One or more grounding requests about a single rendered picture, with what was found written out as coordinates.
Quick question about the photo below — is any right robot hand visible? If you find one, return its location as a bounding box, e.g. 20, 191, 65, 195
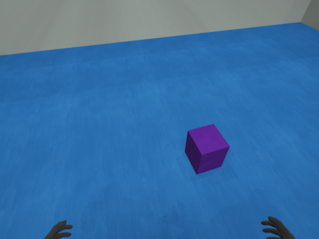
261, 216, 295, 239

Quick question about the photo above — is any left robot hand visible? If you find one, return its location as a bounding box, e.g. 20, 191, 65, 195
44, 220, 73, 239

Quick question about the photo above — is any carton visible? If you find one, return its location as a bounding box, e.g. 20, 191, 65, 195
185, 124, 230, 174

